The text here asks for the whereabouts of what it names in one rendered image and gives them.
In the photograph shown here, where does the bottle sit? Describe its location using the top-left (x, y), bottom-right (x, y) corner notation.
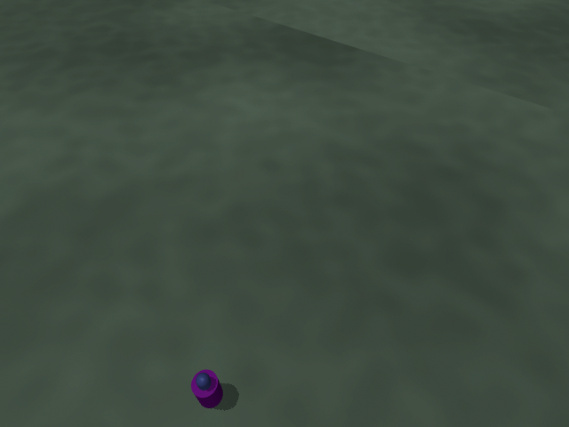
top-left (191, 369), bottom-right (223, 408)

